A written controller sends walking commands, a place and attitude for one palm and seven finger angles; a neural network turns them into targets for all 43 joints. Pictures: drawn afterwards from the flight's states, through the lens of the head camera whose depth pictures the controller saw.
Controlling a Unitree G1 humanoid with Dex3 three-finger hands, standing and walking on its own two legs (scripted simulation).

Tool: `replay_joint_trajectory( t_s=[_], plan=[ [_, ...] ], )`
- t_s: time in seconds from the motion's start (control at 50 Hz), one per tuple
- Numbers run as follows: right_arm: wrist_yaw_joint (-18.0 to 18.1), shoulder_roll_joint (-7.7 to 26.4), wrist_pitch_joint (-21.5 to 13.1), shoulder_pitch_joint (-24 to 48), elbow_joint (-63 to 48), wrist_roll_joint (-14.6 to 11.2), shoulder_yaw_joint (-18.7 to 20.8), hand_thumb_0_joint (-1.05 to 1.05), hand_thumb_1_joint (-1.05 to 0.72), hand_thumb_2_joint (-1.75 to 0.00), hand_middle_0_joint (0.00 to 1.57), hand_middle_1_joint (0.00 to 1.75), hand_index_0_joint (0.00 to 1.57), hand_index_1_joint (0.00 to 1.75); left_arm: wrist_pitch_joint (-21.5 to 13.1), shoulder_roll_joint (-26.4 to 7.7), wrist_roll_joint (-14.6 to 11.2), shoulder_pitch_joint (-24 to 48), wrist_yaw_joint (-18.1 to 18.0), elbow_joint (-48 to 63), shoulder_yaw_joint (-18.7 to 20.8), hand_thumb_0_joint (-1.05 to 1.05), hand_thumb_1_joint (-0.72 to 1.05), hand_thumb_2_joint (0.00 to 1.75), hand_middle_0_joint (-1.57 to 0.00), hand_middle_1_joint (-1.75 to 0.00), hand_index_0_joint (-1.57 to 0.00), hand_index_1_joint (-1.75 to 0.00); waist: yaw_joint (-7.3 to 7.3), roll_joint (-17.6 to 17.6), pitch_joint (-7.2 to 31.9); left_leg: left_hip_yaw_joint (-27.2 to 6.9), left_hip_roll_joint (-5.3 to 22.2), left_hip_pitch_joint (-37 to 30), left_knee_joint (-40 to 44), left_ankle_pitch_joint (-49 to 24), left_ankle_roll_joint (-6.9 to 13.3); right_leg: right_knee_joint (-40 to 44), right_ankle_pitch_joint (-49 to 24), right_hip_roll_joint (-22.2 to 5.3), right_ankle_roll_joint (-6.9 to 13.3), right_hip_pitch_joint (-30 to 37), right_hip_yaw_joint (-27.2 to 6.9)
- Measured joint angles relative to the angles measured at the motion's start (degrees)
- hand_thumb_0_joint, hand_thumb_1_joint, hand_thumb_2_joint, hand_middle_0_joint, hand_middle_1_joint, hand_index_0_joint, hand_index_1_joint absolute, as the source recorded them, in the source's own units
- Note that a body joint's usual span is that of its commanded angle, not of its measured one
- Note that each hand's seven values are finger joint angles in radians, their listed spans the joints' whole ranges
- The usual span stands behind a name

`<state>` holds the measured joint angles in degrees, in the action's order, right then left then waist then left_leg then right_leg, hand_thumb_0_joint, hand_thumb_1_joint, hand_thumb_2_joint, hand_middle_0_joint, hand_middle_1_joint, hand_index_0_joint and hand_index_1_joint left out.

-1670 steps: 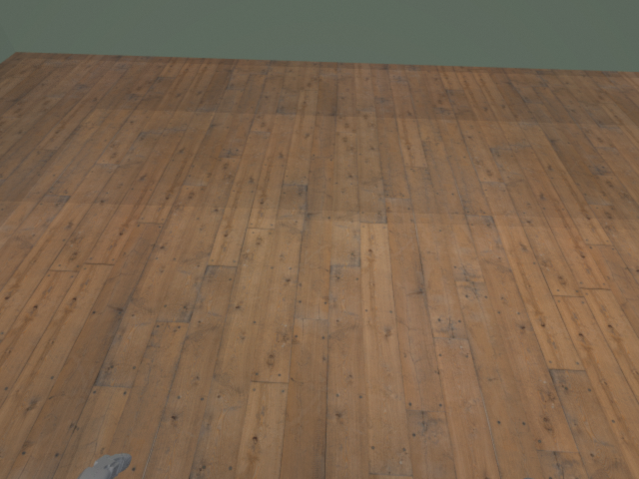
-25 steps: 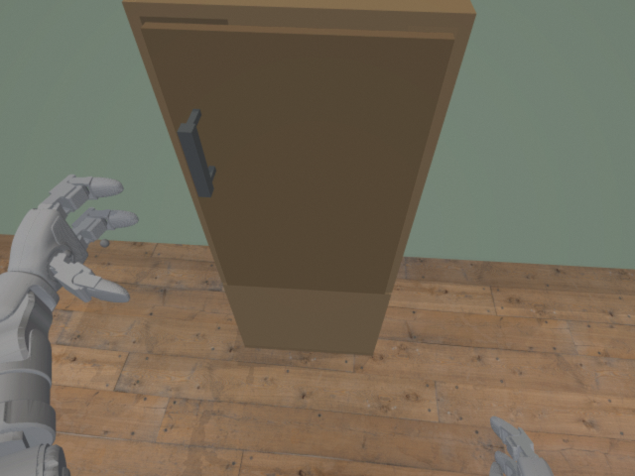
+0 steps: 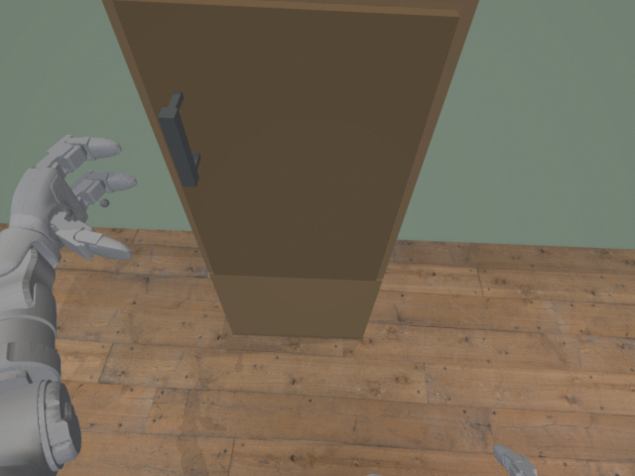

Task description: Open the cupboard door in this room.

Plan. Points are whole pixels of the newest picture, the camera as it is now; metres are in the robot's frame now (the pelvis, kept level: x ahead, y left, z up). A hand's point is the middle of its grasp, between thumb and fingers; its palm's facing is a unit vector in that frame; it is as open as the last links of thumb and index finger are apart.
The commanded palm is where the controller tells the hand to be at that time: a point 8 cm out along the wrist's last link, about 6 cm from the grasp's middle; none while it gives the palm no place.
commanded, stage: move the hooked fingers beside the handle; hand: left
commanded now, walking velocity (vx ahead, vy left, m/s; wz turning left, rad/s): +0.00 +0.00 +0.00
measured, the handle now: (184, 140) +0.53 +0.20 +0.10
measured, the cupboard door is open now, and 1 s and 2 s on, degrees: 0 0 0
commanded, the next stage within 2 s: slide the fingers in behind the handle in 1.78 s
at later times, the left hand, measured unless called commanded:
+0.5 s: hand (131, 172) +0.46 +0.25 +0.11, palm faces -0.03 -1.00 +0.00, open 14.0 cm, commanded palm +0.44 +0.30 +0.11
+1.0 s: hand (135, 164) +0.48 +0.25 +0.10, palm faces -0.05 -1.00 +0.01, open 14.0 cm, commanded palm +0.45 +0.30 +0.10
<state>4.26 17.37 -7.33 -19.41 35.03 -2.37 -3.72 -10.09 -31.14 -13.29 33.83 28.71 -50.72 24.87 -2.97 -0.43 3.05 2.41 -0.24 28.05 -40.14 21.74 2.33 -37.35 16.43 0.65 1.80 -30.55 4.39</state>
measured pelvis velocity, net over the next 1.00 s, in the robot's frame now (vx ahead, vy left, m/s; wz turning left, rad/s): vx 0.01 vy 0.00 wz -0.03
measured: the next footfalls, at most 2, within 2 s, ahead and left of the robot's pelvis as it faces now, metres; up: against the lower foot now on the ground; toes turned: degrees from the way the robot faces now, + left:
none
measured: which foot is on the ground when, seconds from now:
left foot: down 0.00-1.00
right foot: down 0.00-1.00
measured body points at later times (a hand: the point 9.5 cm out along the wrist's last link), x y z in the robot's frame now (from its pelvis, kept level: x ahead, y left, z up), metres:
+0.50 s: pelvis +0.00 +0.00 -0.01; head +0.08 +0.02 +0.44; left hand +0.45 +0.30 +0.12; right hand +0.05 -0.27 -0.11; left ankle -0.02 +0.09 -0.72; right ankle +0.02 -0.10 -0.72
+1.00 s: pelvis +0.01 +0.00 -0.01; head +0.11 +0.02 +0.43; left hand +0.48 +0.31 +0.11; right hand +0.01 -0.27 -0.11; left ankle -0.02 +0.09 -0.72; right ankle +0.02 -0.10 -0.72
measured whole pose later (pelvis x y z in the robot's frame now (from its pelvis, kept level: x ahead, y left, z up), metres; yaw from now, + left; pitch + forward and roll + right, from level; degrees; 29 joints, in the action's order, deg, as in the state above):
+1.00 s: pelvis +0.01 +0.00 -0.01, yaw -2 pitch +16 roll -2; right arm 2.2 17.7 2.3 -25.1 35.2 -1.2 -2.7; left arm -14.5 -37.0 -9.6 46.0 28.8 -63.5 27.6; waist -7.5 -0.2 5.1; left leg 3.0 1.2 36.4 -44.1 23.9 2.5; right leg -39.3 17.0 2.0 1.6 -38.5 3.8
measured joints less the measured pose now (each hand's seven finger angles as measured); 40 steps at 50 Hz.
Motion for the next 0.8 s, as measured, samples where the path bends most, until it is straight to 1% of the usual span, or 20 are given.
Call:
replay_joint_trajectory(
  t_s=[0.06,0.16,0.26,0.36,0.44,0.56,0.62,0.7,0.74,0.8],
  plan=[
    [-0.28,0.05,0.66,-0.34,-0.17,0.23,0.12,0.01,-0.91,-0.9,0.2,0.3,0.2,0.3,-0.61,-0.44,0.61,1.0,0.03,-1.24,0.55,-0.01,-0.5,0.3,-0.3,-1.2,-0.3,-1.2,-0.37,0.03,0.29,0.22,0.12,0.76,-0.34,0.17,0.07,-0.17,-0.03,0.12,-0.08,-0.79,-0.22],
    [-0.58,0.03,1.73,-1.36,-0.16,0.27,0.43,0.01,-0.91,-0.9,0.2,0.3,0.2,0.3,-2.01,-0.89,0.57,2.3,-0.07,-2.42,0.91,-0.01,-0.5,0.3,-0.3,-1.2,-0.3,-1.2,-0.73,0.08,0.62,0.43,0.26,1.38,-0.72,0.48,0.16,-0.31,0.04,0.27,-0.2,-1.39,-0.43],
    [-0.83,0.13,2.81,-2.11,0.06,0.29,0.55,0.01,-0.91,-0.9,0.2,0.3,0.2,0.3,-2.24,-1.32,0.95,3.8,-0.02,-4.04,0.68,-0.01,-0.5,0.3,-0.3,-1.2,-0.3,-1.2,-1.12,-0.09,0.99,0.43,0.25,2.02,-1.0,0.58,0.27,-0.36,0.0,0.26,-0.31,-1.92,-0.44],
    [-0.9,0.14,3.54,-2.34,0.38,0.43,0.49,0.01,-0.91,-0.9,0.2,0.3,0.2,0.3,-2.37,-1.54,1.95,6.94,-0.99,-7.14,-0.84,-0.01,-0.5,0.3,-0.29,-1.2,-0.3,-1.2,-1.52,-0.14,0.67,0.16,0.03,3.32,-1.56,0.48,0.39,-0.83,-0.02,-0.01,-0.39,-3.03,-0.16],
    [-0.9,0.01,3.98,-2.25,0.85,0.75,0.27,0.01,-0.91,-0.9,0.2,0.3,0.2,0.3,-3.62,-1.46,2.92,9.79,-2.08,-9.48,-0.95,-0.01,-0.51,0.3,-0.3,-1.2,-0.3,-1.2,-2.12,-0.02,0.5,0.03,0.02,4.45,-2.14,0.49,0.37,-1.3,-0.02,-0.06,-0.37,-4.07,-0.02],
    [-1.03,-0.18,4.75,-2.42,1.08,1.1,0.03,0.01,-0.91,-0.9,0.2,0.3,0.2,0.3,-4.74,-3.65,4.96,14.28,-3.22,-13.93,0.39,-0.01,-0.5,0.3,-0.3,-1.2,-0.3,-1.2,-3.77,0.15,0.59,0.18,0.36,6.33,-3.1,0.78,0.26,-2.03,0.04,0.25,-0.22,-5.97,-0.14],
    [-1.18,-0.05,5.49,-3.02,0.87,1.15,-0.04,0.01,-0.91,-0.9,0.2,0.3,0.2,0.3,-4.97,-5.33,5.32,15.53,-2.95,-16.0,1.29,-0.01,-0.5,0.3,-0.3,-1.2,-0.3,-1.2,-4.38,0.07,0.74,0.51,0.66,6.89,-3.34,0.99,0.24,-2.19,0.03,0.56,-0.18,-6.67,-0.46],
    [-1.22,0.23,6.52,-3.85,0.56,1.05,-0.38,0.01,-0.91,-0.9,0.2,0.3,0.2,0.3,-4.3,-8.19,5.9,17.83,-2.08,-19.48,1.98,-0.01,-0.5,0.3,-0.3,-1.2,-0.3,-1.2,-5.2,0.21,0.54,0.58,0.98,8.12,-3.9,1.22,0.21,-2.47,0.05,0.86,-0.1,-7.86,-0.53],
    [-1.24,0.38,7.01,-4.37,0.2,1.12,-0.32,0.01,-0.91,-0.9,0.2,0.3,0.2,0.3,-4.26,-9.31,6.23,18.05,-1.61,-19.75,2.54,-0.01,-0.5,0.3,-0.3,-1.2,-0.3,-1.2,-5.46,0.31,0.34,0.66,1.12,8.8,-4.12,1.28,0.18,-2.59,0.0,0.99,-0.04,-8.54,-0.6],
    [-1.38,0.62,7.76,-5.37,-0.08,1.29,0.15,0.01,-0.91,-0.9,0.2,0.3,0.2,0.3,-5.08,-9.8,6.19,16.66,-0.9,-18.14,3.27,-0.01,-0.5,0.3,-0.3,-1.2,-0.3,-1.2,-5.39,0.24,0.5,0.84,1.3,9.5,-4.25,1.42,0.14,-2.59,-0.02,1.18,-0.03,-9.28,-0.78]
  ],
)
